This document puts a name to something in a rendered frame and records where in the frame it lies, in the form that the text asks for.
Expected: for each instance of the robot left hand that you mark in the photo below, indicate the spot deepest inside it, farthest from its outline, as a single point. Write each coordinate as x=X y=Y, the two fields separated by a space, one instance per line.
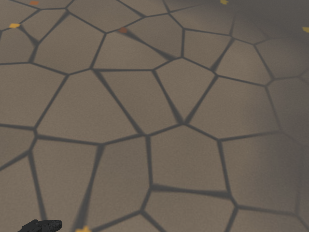
x=47 y=225

